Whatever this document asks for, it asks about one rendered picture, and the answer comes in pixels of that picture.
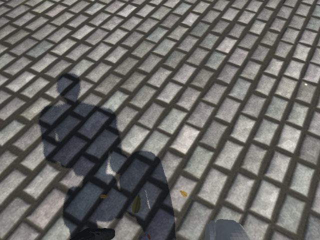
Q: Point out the left robot hand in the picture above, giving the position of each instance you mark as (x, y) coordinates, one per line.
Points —
(95, 234)

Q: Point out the robot right thigh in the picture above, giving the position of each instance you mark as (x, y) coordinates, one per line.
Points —
(225, 229)

